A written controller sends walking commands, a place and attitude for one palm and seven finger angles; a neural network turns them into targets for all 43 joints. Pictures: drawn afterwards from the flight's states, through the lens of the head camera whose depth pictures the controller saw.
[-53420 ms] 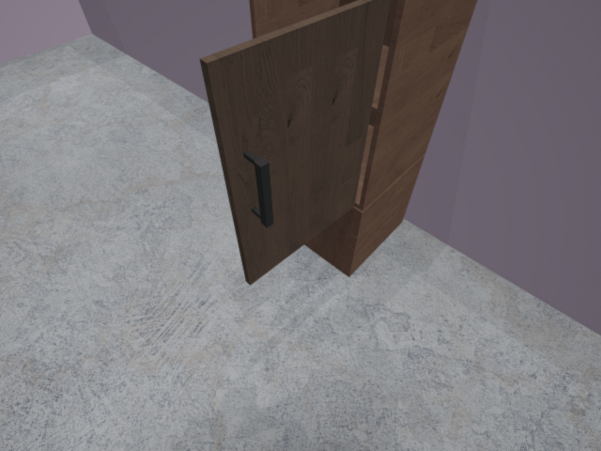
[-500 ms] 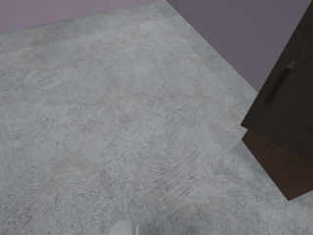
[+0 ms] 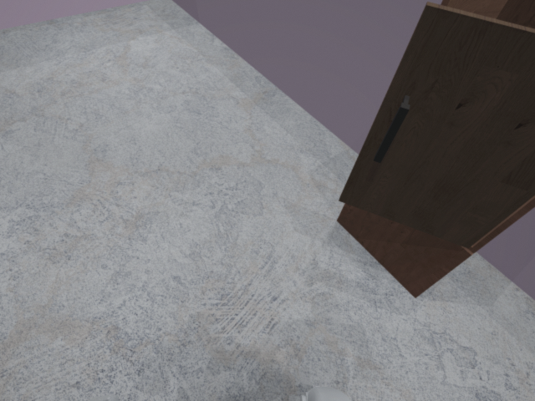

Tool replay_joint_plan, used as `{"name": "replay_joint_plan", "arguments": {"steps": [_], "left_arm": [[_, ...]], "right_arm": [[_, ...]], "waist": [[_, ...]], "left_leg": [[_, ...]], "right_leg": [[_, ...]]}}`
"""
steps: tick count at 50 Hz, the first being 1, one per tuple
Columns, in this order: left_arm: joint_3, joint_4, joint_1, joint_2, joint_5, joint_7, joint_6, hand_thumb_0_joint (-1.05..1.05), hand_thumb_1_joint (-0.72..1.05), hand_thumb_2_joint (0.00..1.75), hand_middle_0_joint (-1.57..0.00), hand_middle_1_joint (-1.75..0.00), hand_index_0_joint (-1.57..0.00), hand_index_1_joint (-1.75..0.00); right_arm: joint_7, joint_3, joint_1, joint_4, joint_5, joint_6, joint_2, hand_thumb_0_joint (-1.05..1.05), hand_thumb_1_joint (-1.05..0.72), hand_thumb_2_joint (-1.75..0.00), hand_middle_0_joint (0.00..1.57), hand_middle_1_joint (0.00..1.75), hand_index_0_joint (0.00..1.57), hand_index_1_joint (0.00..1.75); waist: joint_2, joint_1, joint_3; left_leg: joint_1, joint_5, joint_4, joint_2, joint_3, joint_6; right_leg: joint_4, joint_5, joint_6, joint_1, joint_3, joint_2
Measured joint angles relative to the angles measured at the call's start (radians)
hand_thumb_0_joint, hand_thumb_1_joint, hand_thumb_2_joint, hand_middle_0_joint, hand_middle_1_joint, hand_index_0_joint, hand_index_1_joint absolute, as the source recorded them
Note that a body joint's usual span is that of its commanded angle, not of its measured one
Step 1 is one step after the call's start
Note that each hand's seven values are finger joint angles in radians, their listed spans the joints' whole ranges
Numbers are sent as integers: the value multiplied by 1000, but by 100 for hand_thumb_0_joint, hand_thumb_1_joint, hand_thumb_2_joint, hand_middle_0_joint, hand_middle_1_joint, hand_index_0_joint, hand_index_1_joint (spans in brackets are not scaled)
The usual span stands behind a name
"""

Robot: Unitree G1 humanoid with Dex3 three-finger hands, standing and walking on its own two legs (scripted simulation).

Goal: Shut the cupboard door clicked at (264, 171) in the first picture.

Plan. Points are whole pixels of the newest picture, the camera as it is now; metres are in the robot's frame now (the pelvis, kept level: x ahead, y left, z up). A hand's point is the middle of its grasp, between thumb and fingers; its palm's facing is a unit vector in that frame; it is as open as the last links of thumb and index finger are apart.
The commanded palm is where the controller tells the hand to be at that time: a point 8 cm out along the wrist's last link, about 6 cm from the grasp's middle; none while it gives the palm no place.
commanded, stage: turn to face it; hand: left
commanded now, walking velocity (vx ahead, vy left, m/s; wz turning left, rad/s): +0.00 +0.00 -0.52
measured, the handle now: (391, 130) +0.70 -0.24 -0.02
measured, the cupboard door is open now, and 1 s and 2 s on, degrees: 30 30 30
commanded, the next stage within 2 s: take the last steps up to it in 0.50 s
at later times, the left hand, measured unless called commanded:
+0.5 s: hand out of the picture +0.12 +0.11 -0.16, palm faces -0.20 -0.95 -0.23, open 7.4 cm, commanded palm none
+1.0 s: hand (217, 356) +0.21 +0.09 -0.17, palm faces -0.39 -0.90 -0.18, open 7.4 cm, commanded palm none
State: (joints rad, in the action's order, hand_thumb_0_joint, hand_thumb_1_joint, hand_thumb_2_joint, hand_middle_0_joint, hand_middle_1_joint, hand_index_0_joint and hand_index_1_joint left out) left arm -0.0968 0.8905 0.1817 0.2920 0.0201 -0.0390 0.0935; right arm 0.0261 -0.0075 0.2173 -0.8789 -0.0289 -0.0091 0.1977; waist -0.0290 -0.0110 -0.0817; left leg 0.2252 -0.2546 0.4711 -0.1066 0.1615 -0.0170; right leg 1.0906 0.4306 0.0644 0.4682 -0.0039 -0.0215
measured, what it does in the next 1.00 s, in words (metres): steps to the right, turning right: right foot, then left foot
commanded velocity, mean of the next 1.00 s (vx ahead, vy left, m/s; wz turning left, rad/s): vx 0.13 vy -0.06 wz -0.27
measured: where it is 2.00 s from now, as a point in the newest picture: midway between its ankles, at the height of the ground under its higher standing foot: outside the picture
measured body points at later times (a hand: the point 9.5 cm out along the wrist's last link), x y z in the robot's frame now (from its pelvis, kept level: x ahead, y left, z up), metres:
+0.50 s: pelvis +0.01 -0.05 +0.00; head +0.03 -0.07 +0.45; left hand +0.13 +0.16 -0.14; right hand +0.01 -0.32 -0.16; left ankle +0.04 +0.10 -0.68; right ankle -0.02 -0.14 -0.74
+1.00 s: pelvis +0.07 -0.07 +0.00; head +0.10 -0.06 +0.45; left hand +0.23 +0.14 -0.15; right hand -0.05 -0.29 -0.14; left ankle +0.06 +0.08 -0.74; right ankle +0.06 -0.24 -0.70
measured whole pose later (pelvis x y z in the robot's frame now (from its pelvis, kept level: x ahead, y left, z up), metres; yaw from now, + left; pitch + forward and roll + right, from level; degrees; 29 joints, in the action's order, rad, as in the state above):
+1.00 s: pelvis +0.07 -0.07 +0.00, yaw -22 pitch +1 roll -1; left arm -0.08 0.98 0.20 0.26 0.03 -0.06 0.06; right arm 0.02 -0.03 0.37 -1.02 -0.04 0.03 0.19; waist -0.02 0.04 -0.04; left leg 0.08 -0.29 0.37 -0.12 0.15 0.04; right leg 0.81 0.28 0.02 0.48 -0.03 -0.07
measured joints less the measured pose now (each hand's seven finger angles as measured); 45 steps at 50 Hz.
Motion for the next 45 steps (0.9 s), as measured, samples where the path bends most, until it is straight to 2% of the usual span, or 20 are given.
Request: {"name": "replay_joint_plan", "arguments": {"steps": [3, 7, 9, 10, 11, 13, 15, 18, 21, 25, 29, 31, 32, 33, 34, 36, 38, 40, 42, 45], "left_arm": [[4, 2, -15, -6, 0, -1, 5, 1, 91, 90, -20, -30, -20, -30], [17, -1, -41, -23, 0, -1, -2, 1, 91, 90, -20, -30, -20, -30], [24, -8, -50, -33, -1, -1, -13, 1, 91, 90, -20, -30, -20, -30], [30, -16, -48, -33, 0, -1, -24, 1, 91, 90, -20, -30, -20, -30], [33, -13, -53, -45, 3, 5, -38, 1, 91, 90, -20, -30, -20, -30], [49, -11, -53, -71, -1, 17, -53, 1, 91, 89, -20, -30, -20, -30], [57, -10, -39, -88, -3, 28, -59, 1, 91, 89, -20, -30, -20, -30], [62, 0, -15, -98, -5, 38, -59, 1, 91, 89, -20, -30, -20, -30], [63, 16, 5, -103, -3, 38, -60, 1, 91, 89, -20, -30, -21, -30], [62, 34, 31, -112, 1, 38, -63, 1, 90, 89, -20, -30, -21, -30], [54, 54, 57, -112, 5, 40, -59, 1, 90, 89, -20, -30, -21, -30], [48, 67, 70, -106, 2, 43, -55, 1, 90, 89, -20, -30, -21, -30], [45, 73, 77, -103, -1, 43, -52, 1, 90, 89, -20, -30, -21, -30], [42, 77, 85, -99, -4, 43, -47, 1, 90, 89, -20, -30, -21, -30], [37, 85, 86, -88, -6, 41, -41, 1, 90, 89, -20, -30, -21, -30], [29, 94, 93, -71, 1, 33, -27, 1, 91, 89, -20, -30, -20, -30], [19, 100, 94, -56, 10, 17, -19, 1, 91, 89, -20, -30, -20, -30], [13, 100, 90, -45, 13, 2, -20, 1, 91, 89, -20, -30, -20, -30], [11, 96, 84, -38, 13, -8, -25, 1, 91, 89, -20, -30, -20, -30], [11, 92, 71, -33, 14, -15, -28, 1, 91, 90, -20, -30, -20, -30]], "right_arm": [[-4, -10, 18, -15, -1, -1, 7, 0, -91, -90, 20, 30, 20, 30], [-12, -25, 41, -39, -3, -5, 26, 0, -91, -90, 20, 30, 20, 30], [-15, -32, 57, -52, 0, -10, 40, 0, -91, -90, 20, 30, 20, 30], [-17, -36, 70, -56, 4, -13, 46, 0, -91, -90, 20, 30, 20, 30], [-18, -41, 69, -66, 7, -22, 58, 0, -91, -90, 20, 30, 20, 30], [-10, -48, 56, -83, 9, -47, 79, 1, -91, -90, 20, 30, 20, 30], [-6, -51, 44, -93, 9, -58, 83, 1, -91, -90, 20, 29, 20, 30], [-13, -48, 27, -89, 7, -55, 70, 1, -91, -90, 20, 29, 20, 30], [-19, -46, 16, -80, 6, -49, 53, 1, -91, -90, 20, 29, 19, 30], [-18, -42, -1, -80, 7, -46, 35, 1, -91, -90, 20, 29, 20, 30], [-11, -35, -21, -78, 13, -38, 19, 1, -91, -90, 20, 29, 20, 30], [-7, -30, -28, -75, 16, -28, 11, 1, -91, -90, 20, 29, 20, 30], [-6, -26, -27, -73, 16, -19, 9, 1, -91, -90, 20, 29, 20, 30], [-5, -23, -25, -71, 13, -7, 7, 0, -91, -90, 20, 29, 20, 30], [-3, -19, -26, -73, 7, 0, -4, 0, -91, -90, 20, 29, 20, 30], [-6, -7, -12, -67, -3, 7, -20, 0, -91, -90, 20, 29, 20, 30], [-3, 0, 14, -63, -9, 16, -30, 0, -91, -90, 20, 29, 20, 30], [-1, 2, 41, -67, -11, 22, -33, 0, -91, -90, 20, 30, 20, 30], [-1, 1, 65, -80, -11, 29, -31, 0, -91, -90, 20, 30, 20, 30], [-1, -8, 99, -102, -10, 37, -24, 0, -91, -90, 20, 30, 20, 30]], "waist": [[15, 14, -1], [39, 38, -1], [51, 46, 5], [48, 48, 15], [65, 46, 16], [96, 52, 11], [97, 50, 15], [80, 50, 24], [62, 47, 35], [47, 29, 44], [27, 6, 49], [15, -1, 51], [14, -2, 54], [12, 0, 61], [-5, 1, 62], [-23, 2, 65], [-28, 8, 71], [-26, 12, 70], [-20, 13, 67], [-10, 20, 61]], "left_leg": [[-9, -12, 10, -19, 37, 9], [-2, -44, 61, -45, 77, 29], [9, -70, 108, -58, 93, 46], [24, -91, 147, -59, 100, 56], [52, -157, 220, -64, 77, 66], [131, -257, 416, -31, -23, 74], [197, -249, 569, 5, -73, 81], [259, -159, 651, 24, -106, 93], [275, -107, 616, 29, -130, 99], [242, -122, 502, 39, -146, 100], [168, -143, 329, 60, -138, 92], [110, -80, 199, 72, -131, 85], [72, -27, 119, 73, -128, 78], [47, -18, 69, 71, -126, 48], [48, -30, 77, 76, -116, 24], [37, -46, 80, 70, -99, 5], [8, -36, 40, 58, -89, 7], [-23, -16, -9, 46, -83, 13], [-53, -4, -51, 35, -71, 17], [-94, 0, -94, 18, -48, 27]], "right_leg": [[-108, 7, -3, -35, -20, -18], [-285, 5, -24, -110, -51, -14], [-419, -74, -40, -171, -67, -4], [-500, -115, -61, -209, -67, -6], [-499, -90, -79, -207, -64, 4], [-477, -74, -97, -201, -61, 18], [-508, -96, -100, -214, -45, 22], [-579, -139, -108, -243, -23, 29], [-624, -163, -114, -259, -7, 38], [-644, -170, -116, -269, 14, 53], [-629, -159, -107, -267, 38, 61], [-603, -143, -97, -260, 50, 64], [-582, -130, -91, -253, 53, 70], [-552, -112, -84, -239, 55, 77], [-489, -46, -81, -215, 57, 72], [-304, 47, -79, -148, 43, 72], [-140, 29, -72, -82, 20, 64], [-52, -22, -64, -33, 5, 45], [-32, -69, -55, -1, 0, 24], [-76, -120, -43, 26, -5, -10]]}}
